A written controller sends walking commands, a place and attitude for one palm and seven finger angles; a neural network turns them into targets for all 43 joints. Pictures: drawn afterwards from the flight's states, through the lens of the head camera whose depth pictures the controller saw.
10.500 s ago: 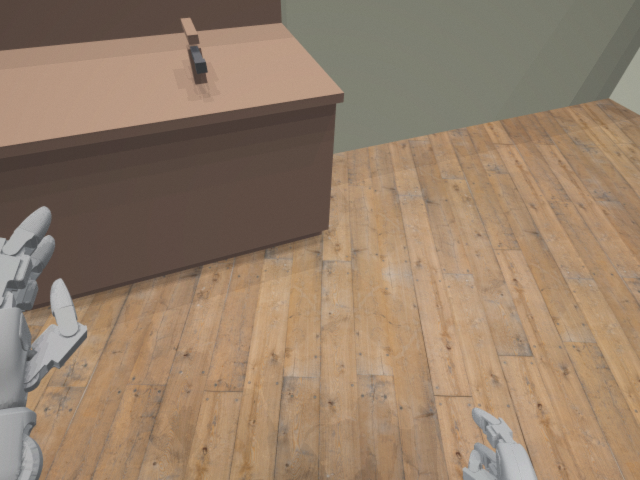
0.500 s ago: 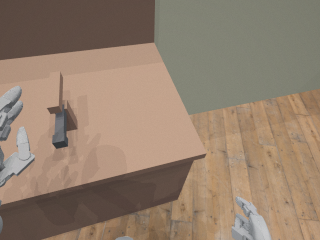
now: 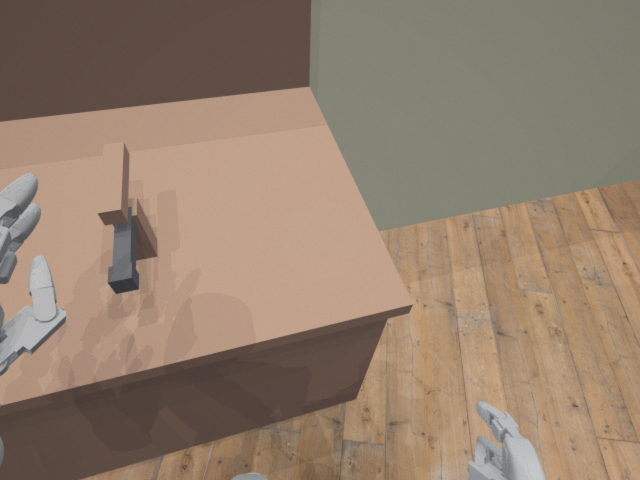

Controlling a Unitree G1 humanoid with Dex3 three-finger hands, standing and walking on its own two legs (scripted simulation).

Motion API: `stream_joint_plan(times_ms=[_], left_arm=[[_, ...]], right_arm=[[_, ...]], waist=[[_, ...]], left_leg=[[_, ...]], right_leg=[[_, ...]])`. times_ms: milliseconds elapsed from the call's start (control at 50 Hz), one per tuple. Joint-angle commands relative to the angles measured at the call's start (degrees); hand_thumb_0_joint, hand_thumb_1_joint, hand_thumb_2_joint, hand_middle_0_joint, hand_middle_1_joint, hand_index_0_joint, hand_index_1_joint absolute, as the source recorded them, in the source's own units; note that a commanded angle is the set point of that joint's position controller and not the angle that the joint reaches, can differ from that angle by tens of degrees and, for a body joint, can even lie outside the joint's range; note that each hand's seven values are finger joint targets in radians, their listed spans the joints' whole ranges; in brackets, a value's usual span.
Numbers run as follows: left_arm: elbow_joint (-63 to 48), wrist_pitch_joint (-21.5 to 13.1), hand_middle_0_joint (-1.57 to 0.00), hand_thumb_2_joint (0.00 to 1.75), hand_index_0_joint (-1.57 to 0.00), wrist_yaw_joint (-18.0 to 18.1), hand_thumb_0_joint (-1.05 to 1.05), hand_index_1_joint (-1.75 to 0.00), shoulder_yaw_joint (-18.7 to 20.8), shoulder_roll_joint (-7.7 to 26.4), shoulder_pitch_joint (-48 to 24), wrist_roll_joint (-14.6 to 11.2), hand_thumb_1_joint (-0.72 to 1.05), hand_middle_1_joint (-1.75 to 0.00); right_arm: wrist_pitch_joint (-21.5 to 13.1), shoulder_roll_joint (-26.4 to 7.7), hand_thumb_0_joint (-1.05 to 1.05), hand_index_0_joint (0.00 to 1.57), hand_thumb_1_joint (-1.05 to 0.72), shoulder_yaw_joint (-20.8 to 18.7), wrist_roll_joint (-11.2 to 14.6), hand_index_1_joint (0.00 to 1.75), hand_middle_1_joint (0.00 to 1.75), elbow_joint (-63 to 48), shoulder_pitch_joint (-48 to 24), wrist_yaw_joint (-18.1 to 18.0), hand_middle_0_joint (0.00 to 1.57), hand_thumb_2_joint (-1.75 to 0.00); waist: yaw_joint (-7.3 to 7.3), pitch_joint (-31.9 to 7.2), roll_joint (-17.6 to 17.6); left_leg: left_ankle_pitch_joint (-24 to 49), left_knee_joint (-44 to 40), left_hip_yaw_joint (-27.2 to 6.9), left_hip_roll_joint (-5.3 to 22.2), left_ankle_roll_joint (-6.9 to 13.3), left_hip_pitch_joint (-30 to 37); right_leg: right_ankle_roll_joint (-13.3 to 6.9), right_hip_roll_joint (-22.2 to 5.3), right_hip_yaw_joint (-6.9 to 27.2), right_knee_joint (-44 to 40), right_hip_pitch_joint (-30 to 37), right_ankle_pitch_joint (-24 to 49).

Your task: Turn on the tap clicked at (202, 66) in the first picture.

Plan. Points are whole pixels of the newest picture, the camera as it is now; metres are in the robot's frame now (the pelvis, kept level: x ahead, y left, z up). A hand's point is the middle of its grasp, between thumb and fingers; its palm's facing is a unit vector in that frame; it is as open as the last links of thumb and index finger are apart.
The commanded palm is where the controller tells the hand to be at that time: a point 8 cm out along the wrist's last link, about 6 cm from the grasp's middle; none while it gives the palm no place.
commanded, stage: shuffle to correct the standing spot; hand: left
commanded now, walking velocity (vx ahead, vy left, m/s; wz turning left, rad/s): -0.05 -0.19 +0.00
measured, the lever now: (124, 278) +0.34 +0.28 +0.04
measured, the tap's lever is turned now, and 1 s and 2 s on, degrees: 0 0 0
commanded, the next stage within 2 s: none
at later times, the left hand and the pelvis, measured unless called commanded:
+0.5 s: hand (69, 308) +0.23 +0.24 +0.17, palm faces +0.29 -0.85 -0.45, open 7.4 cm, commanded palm +0.17 +0.28 +0.19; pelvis +0.01 +0.00 +0.00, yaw +0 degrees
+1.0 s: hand (64, 310) +0.23 +0.24 +0.17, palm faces +0.30 -0.84 -0.45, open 7.5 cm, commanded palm +0.16 +0.28 +0.19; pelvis +0.00 +0.00 +0.00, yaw +0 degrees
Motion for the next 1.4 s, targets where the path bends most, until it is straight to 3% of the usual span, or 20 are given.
stream_joint_plan(times_ms=[0, 60, 160, 320, 360, 420, 560, 640, 760, 800, 900, 960, 1000, 1040, 1080, 1140, 1240, 1280, 1340, 1380], left_arm=[[-10.9, -3.4, -0.2, 0.9, -0.2, 1.4, 0.0, -0.3, 6.0, 8.9, -1.6, -0.3, 0.9, -0.3], [-12.0, -3.2, -0.2, 0.9, -0.2, 1.4, 0.0, -0.3, 6.6, 9.6, -2.8, -0.4, 0.9, -0.3], [-12.7, -3.2, -0.2, 0.9, -0.2, 1.3, 0.0, -0.3, 6.8, 9.8, -3.9, -0.1, 0.9, -0.3], [-12.4, -2.8, -0.2, 0.9, -0.2, 1.3, 0.0, -0.3, 7.6, 10.2, -0.9, -0.6, 0.9, -0.3], [-13.3, -3.0, -0.2, 0.9, -0.2, 1.3, 0.0, -0.3, 7.8, 10.3, -2.2, -0.7, 0.9, -0.3], [-13.3, -2.8, -0.2, 0.9, -0.2, 1.3, 0.0, -0.3, 8.2, 10.6, -0.9, -0.6, 0.9, -0.3], [-13.1, -2.8, -0.2, 0.9, -0.2, 1.2, 0.0, -0.3, 7.6, 10.0, -1.3, -0.5, 0.9, -0.3], [-13.3, -2.8, -0.2, 0.9, -0.2, 1.1, 0.0, -0.3, 7.1, 9.5, -2.4, -0.3, 0.9, -0.3], [-12.6, -2.3, -0.2, 0.9, -0.2, 1.0, 0.0, -0.3, 7.0, 9.6, -2.0, -0.5, 0.9, -0.3], [-13.1, -2.6, -0.2, 0.9, -0.2, 1.4, 0.0, -0.3, 7.2, 9.6, -1.3, -0.8, 0.9, -0.3], [-14.6, -2.9, -0.2, 0.9, -0.2, 1.1, 0.0, -0.3, 7.6, 9.8, -1.9, -0.3, 0.9, -0.3], [-12.7, -2.5, -0.2, 0.9, -0.2, 0.9, 0.0, -0.3, 7.9, 10.0, -0.9, 0.0, 0.9, -0.3], [-11.7, -2.4, -0.2, 0.9, -0.2, 1.0, 0.0, -0.3, 6.9, 8.9, 0.1, -0.4, 0.9, -0.3], [-12.3, -2.5, -0.2, 0.9, -0.2, 1.1, 0.0, -0.3, 7.2, 9.4, -0.8, -0.7, 0.9, -0.3], [-13.3, -2.4, -0.2, 0.9, -0.2, 1.3, 0.0, -0.3, 7.5, 9.9, -2.2, -0.8, 0.9, -0.3], [-13.8, -2.6, -0.2, 0.9, -0.2, 1.2, 0.0, -0.3, 7.1, 9.5, -3.4, -0.2, 0.9, -0.3], [-13.1, -2.5, -0.2, 0.9, -0.2, 1.1, 0.0, -0.3, 6.9, 9.3, -2.2, -0.2, 0.9, -0.3], [-13.9, -2.5, -0.2, 0.9, -0.2, 1.4, 0.0, -0.3, 7.7, 10.0, -1.3, -0.6, 0.9, -0.3], [-13.7, -2.7, -0.2, 0.9, -0.2, 1.3, 0.0, -0.3, 8.0, 10.0, -1.1, -0.5, 0.9, -0.3], [-13.7, -2.6, -0.2, 0.9, -0.2, 1.4, 0.0, -0.3, 8.6, 10.8, -0.8, -0.3, 0.9, -0.3]], right_arm=[[-3.2, -7.1, 0.0, 0.2, -0.9, -2.6, 0.1, 0.3, 0.3, -8.3, -3.0, -0.6, 0.2, -0.9], [-3.3, -7.3, 0.0, 0.2, -0.9, -3.1, 0.1, 0.3, 0.3, -8.8, -3.1, -0.5, 0.2, -0.9], [-2.9, -7.4, 0.0, 0.2, -0.9, -2.9, 0.0, 0.3, 0.3, -9.1, -3.6, -0.4, 0.2, -0.9], [-2.6, -7.1, 0.0, 0.2, -0.9, -3.2, 0.2, 0.3, 0.3, -9.0, -3.0, -0.3, 0.2, -0.9], [-2.4, -7.3, 0.0, 0.2, -0.9, -3.2, 0.2, 0.3, 0.3, -8.9, -3.1, -0.3, 0.2, -0.9], [-2.4, -7.4, 0.0, 0.2, -0.9, -3.0, 0.1, 0.3, 0.3, -9.1, -3.5, -0.5, 0.2, -0.9], [-2.4, -7.5, 0.0, 0.2, -0.9, -3.4, 0.4, 0.3, 0.3, -9.1, -2.7, -0.2, 0.2, -0.9], [-2.2, -7.6, 0.0, 0.2, -0.9, -2.7, 0.0, 0.3, 0.3, -9.3, -3.6, -0.1, 0.2, -0.9], [-2.2, -7.4, 0.0, 0.2, -0.9, -3.4, 0.5, 0.3, 0.3, -9.4, -2.7, 0.1, 0.2, -0.9], [-2.2, -7.2, 0.0, 0.2, -0.9, -2.8, 0.4, 0.3, 0.3, -8.7, -2.9, -0.1, 0.2, -0.9], [-2.5, -7.4, 0.0, 0.2, -0.9, -2.5, 0.1, 0.3, 0.3, -8.9, -3.7, -0.2, 0.2, -0.9], [-2.6, -7.6, 0.0, 0.2, -0.9, -3.2, 0.4, 0.3, 0.3, -9.2, -2.6, 0.2, 0.2, -0.9], [-2.6, -7.5, 0.0, 0.2, -0.9, -3.0, 0.6, 0.3, 0.3, -8.5, -2.3, 0.1, 0.2, -0.9], [-2.4, -7.4, 0.0, 0.2, -0.9, -3.1, 0.4, 0.3, 0.3, -8.9, -2.6, 0.0, 0.2, -0.9], [-2.3, -7.3, 0.0, 0.2, -0.9, -2.8, 0.6, 0.3, 0.3, -9.0, -3.5, -0.2, 0.2, -0.9], [-2.3, -7.6, 0.0, 0.2, -0.9, -2.6, 0.1, 0.3, 0.3, -9.2, -3.7, -0.1, 0.2, -0.9], [-2.5, -7.6, 0.0, 0.2, -0.9, -3.1, 0.5, 0.3, 0.3, -9.2, -2.7, 0.3, 0.2, -0.9], [-2.7, -7.4, 0.0, 0.2, -0.9, -3.1, 0.9, 0.3, 0.3, -9.1, -3.1, 0.1, 0.2, -0.9], [-2.6, -7.4, 0.0, 0.2, -0.9, -2.6, 0.1, 0.3, 0.3, -9.2, -3.4, 0.0, 0.2, -0.9], [-2.8, -7.3, 0.0, 0.2, -0.9, -2.7, 0.5, 0.3, 0.3, -9.1, -3.6, 0.0, 0.2, -0.9]], waist=[[-0.17, -8.4, 2.1], [-0.17, -8.1, 1.8], [0.33, -8.5, 5.8], [-0.1, -9.6, 1.0], [-0.26, -9.8, 1.6], [0.05, -10.0, 5.3], [-0.12, -9.4, 3.0], [0.24, -8.4, 8.1], [-0.24, -9.0, 0.0], [-0.62, -9.6, 0.8], [0.08, -8.8, 8.7], [0.44, -8.9, 4.8], [-0.33, -9.4, 1.0], [-0.45, -9.5, -0.2], [-0.65, -8.7, 2.6], [0.09, -7.9, 8.2], [-0.13, -8.4, 2.2], [-0.48, -9.1, 3.0], [-0.04, -8.3, 7.2], [-0.02, -8.3, 6.1]], left_leg=[[0.7, -4.0, -1.3, 1.9, 5.2, 6.6], [-0.2, -2.2, -0.5, 1.7, 5.0, 7.2], [5.0, -4.5, -3.7, 4.8, 6.0, 6.7], [6.0, 0.5, -0.5, 2.1, 5.3, 7.7], [8.3, 0.7, -0.5, 2.0, 5.2, 7.9], [12.7, -2.0, -3.0, 4.3, 6.3, 9.2], [6.7, 0.2, -1.2, 3.0, 5.5, 8.5], [8.8, -4.2, -5.0, 6.4, 6.7, 7.3], [2.5, 3.3, 0.4, 1.2, 4.9, 6.8], [3.2, 1.3, -0.1, 1.3, 5.5, 9.0], [10.8, -5.1, -6.8, 6.5, 7.4, 9.0], [7.6, -1.2, -3.7, 4.5, 6.1, 6.9], [4.8, 1.4, -0.4, 1.7, 5.3, 7.9], [4.3, 2.6, 0.5, 1.4, 5.1, 8.8], [3.5, 0.1, -1.3, 2.7, 5.5, 9.4], [5.0, -3.8, -5.4, 6.3, 7.1, 7.3], [2.6, 1.1, -1.4, 2.5, 5.6, 6.8], [3.9, 0.8, -1.4, 2.0, 5.6, 8.8], [3.5, -3.2, -4.6, 4.9, 6.7, 7.0], [5.1, -2.8, -4.5, 4.8, 6.5, 7.3]], right_leg=[[-1.3, -6.6, 3.6, -6.5, -1.7, 8.6], [-2.1, -7.9, 5.3, -5.6, -4.0, 8.9], [0.1, -4.9, 2.8, -4.3, -2.0, 8.0], [-2.0, -7.7, 4.7, -4.3, -3.0, 13.0], [-2.3, -8.0, 4.6, -3.5, -2.8, 14.3], [-0.3, -5.9, 2.5, -2.5, -2.5, 12.9], [-1.8, -7.1, 4.1, -4.0, -3.4, 12.8], [0.6, -3.8, 1.5, -3.2, -2.1, 8.1], [-3.0, -8.3, 5.6, -5.2, -2.9, 13.1], [-3.1, -8.2, 5.0, -3.4, -4.9, 13.3], [0.9, -3.1, 0.7, -2.9, -2.7, 7.4], [-0.3, -4.6, 2.0, -7.1, 0.4, 9.6], [-2.2, -6.9, 3.3, -6.4, -1.3, 13.3], [-3.0, -8.2, 5.0, -4.5, -4.1, 14.8], [-2.5, -7.4, 5.4, -2.7, -6.1, 12.2], [0.5, -3.8, 1.8, -2.6, -4.0, 7.1], [-1.9, -6.2, 3.4, -5.3, -2.7, 10.9], [-2.8, -7.3, 4.8, -3.7, -4.5, 12.6], [-0.3, -4.6, 2.1, -3.2, -4.0, 7.7], [-0.2, -4.6, 2.3, -5.1, -2.4, 8.5]])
